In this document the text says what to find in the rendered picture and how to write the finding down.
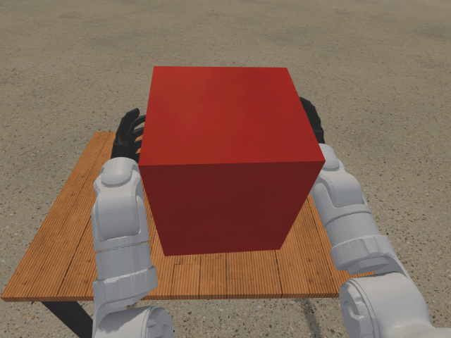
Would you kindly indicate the right robot upper arm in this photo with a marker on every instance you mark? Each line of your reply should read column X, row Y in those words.
column 385, row 305

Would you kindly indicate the left robot upper arm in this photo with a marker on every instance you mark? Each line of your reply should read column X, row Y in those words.
column 143, row 322

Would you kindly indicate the left robot forearm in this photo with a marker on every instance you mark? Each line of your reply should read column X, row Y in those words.
column 125, row 273

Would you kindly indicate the right robot forearm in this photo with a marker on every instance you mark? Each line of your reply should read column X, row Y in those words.
column 357, row 245

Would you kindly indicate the left robot hand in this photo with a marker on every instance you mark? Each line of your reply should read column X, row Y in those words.
column 124, row 144

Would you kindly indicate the table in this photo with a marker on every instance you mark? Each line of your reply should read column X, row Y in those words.
column 59, row 265

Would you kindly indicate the right robot hand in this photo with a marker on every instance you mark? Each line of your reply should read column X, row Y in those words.
column 313, row 119

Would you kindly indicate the carton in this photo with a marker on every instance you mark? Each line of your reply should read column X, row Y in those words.
column 228, row 158

